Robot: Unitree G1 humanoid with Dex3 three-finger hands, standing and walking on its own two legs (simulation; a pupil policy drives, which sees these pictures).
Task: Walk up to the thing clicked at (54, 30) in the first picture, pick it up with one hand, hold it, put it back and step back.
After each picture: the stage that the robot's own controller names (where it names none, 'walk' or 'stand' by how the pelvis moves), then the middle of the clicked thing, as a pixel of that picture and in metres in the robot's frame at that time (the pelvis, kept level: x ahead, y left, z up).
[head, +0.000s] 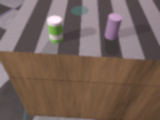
stand; (55, 30) +0.66 +0.12 +0.03
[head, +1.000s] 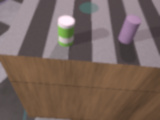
stand; (66, 31) +0.58 +0.08 +0.04
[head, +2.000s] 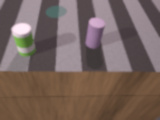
stand; (24, 40) +0.51 +0.22 +0.05
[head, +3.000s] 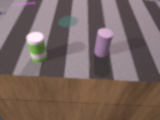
stand; (37, 47) +0.53 +0.19 +0.03
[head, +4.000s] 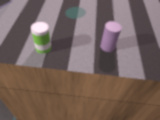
stand; (41, 38) +0.54 +0.17 +0.04
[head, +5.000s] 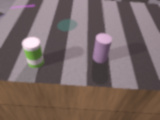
stand; (33, 53) +0.50 +0.20 +0.03
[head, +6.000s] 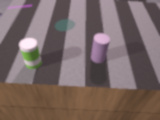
stand; (31, 54) +0.49 +0.21 +0.03
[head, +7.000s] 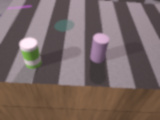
rise first; (31, 53) +0.50 +0.21 +0.03
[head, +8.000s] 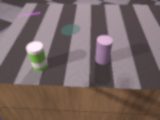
rise first; (37, 56) +0.49 +0.22 +0.03
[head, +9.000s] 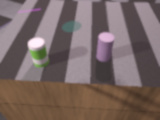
go down; (39, 53) +0.50 +0.22 +0.03
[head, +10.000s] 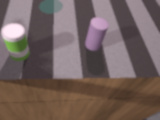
go down; (16, 43) +0.48 +0.19 +0.05
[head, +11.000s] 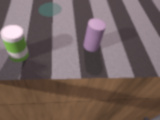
approach; (15, 44) +0.48 +0.20 +0.06
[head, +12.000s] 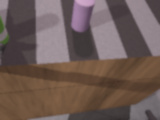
close; out of the picture +0.50 +0.23 +0.10
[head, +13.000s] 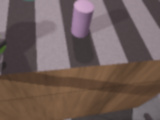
lift; out of the picture +0.48 +0.24 +0.09
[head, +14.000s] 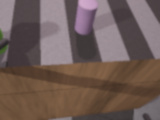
lift; out of the picture +0.47 +0.24 +0.10
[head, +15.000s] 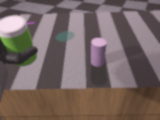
lift; (18, 42) +0.33 +0.16 +0.27
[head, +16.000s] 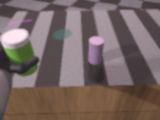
hold; (21, 53) +0.33 +0.17 +0.22
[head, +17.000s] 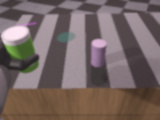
hold; (22, 50) +0.34 +0.17 +0.24
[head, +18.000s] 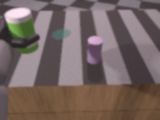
crouch; (23, 31) +0.40 +0.17 +0.25
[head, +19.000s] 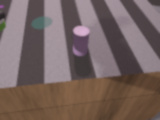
lower; out of the picture +0.49 +0.23 +0.24
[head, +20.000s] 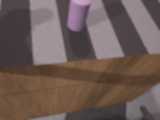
lower; out of the picture +0.51 +0.24 +0.10
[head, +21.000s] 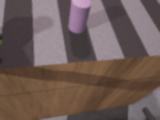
lower; out of the picture +0.49 +0.24 +0.09
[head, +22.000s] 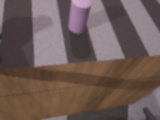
lower; out of the picture +0.49 +0.24 +0.09
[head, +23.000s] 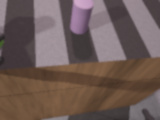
lower; out of the picture +0.49 +0.24 +0.09
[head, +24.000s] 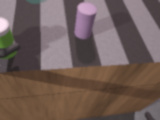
open; (1, 39) +0.47 +0.21 +0.09
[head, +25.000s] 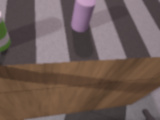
rise; out of the picture +0.48 +0.21 +0.10
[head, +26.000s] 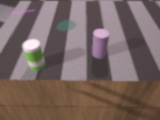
sink last; (34, 55) +0.49 +0.22 +0.06
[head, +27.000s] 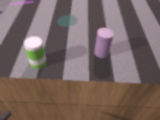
stand; (35, 53) +0.48 +0.20 +0.04
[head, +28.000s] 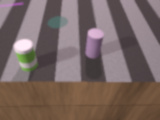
stand; (26, 55) +0.47 +0.22 +0.03
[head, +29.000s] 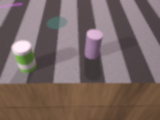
stand; (24, 57) +0.47 +0.22 +0.03
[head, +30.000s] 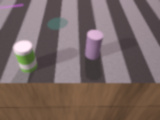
stand; (26, 57) +0.47 +0.22 +0.03
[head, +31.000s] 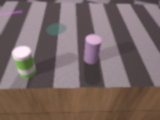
walk; (24, 62) +0.46 +0.22 +0.04
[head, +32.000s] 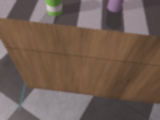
walk; (53, 0) +0.69 +0.14 +0.07
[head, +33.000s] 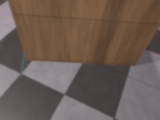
walk; out of the picture +1.09 +0.21 +0.05
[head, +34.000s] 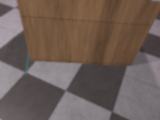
stand; out of the picture +1.22 +0.20 +0.04
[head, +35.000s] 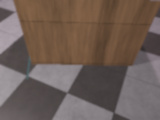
stand; out of the picture +1.21 +0.21 +0.03
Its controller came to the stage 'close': yes
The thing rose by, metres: 0.23
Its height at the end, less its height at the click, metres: +0.00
